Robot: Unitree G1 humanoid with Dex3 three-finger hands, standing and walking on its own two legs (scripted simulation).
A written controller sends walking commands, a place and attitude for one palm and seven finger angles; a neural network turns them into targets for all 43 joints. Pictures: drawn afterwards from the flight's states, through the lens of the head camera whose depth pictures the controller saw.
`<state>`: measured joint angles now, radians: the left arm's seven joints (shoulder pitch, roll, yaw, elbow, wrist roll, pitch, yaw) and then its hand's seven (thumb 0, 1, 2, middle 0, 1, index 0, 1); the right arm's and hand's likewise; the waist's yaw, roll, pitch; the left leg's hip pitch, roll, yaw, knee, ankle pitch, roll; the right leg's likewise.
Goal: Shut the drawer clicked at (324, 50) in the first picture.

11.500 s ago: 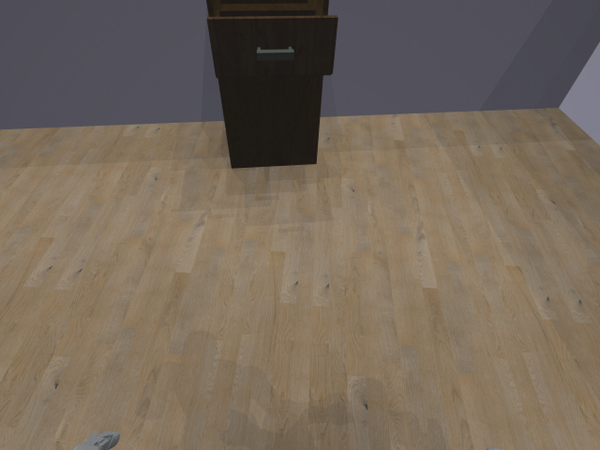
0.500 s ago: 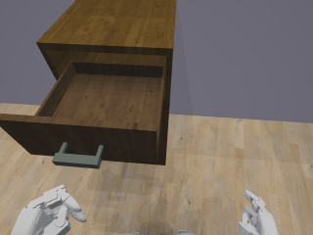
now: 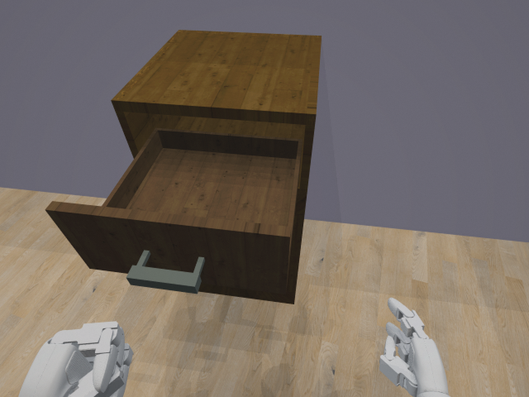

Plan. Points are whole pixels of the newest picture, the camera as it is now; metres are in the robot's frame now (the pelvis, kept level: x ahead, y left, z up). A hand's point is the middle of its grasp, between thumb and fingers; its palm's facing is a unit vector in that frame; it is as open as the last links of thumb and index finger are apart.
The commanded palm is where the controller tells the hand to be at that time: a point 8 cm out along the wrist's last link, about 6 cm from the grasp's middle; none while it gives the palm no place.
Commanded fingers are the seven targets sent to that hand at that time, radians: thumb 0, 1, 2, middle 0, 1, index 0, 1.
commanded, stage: raise the hand and make a fist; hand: left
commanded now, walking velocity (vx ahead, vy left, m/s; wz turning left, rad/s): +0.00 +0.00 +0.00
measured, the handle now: (168, 268) +0.32 +0.20 +0.00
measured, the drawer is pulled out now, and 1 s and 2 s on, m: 0.30 0.30 0.30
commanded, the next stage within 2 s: bring the fist close to the handle in 0.44 s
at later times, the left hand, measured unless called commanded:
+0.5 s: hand (138, 361) +0.14 +0.16 +0.10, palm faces -0.02 -1.00 -0.05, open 3.2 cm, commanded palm +0.09 +0.22 +0.11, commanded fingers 0.00 0.90 0.90 -1.40 -1.60 -1.40 -1.60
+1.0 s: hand (160, 349) +0.17 +0.15 +0.06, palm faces +0.00 -1.00 -0.07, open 3.2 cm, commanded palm +0.13 +0.21 +0.06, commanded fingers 0.00 0.90 0.90 -1.40 -1.60 -1.40 -1.60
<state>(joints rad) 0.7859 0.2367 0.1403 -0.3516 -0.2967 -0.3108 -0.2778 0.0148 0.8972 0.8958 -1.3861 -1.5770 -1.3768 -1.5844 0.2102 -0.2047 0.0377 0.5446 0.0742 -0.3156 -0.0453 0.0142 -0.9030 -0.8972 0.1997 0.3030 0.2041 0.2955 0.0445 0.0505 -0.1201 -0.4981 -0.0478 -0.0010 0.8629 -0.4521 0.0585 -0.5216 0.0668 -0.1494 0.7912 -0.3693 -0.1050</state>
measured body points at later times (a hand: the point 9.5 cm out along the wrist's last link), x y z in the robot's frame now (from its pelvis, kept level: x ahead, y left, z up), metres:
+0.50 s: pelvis +0.01 +0.02 +0.00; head +0.02 +0.01 +0.45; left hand +0.14 +0.21 +0.11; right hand +0.21 -0.19 -0.06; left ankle -0.01 +0.08 -0.70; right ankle +0.03 -0.05 -0.70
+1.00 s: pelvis +0.01 +0.00 -0.02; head +0.04 -0.01 +0.43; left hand +0.17 +0.21 +0.07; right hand +0.19 -0.23 -0.09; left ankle -0.01 +0.08 -0.70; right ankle +0.03 -0.05 -0.70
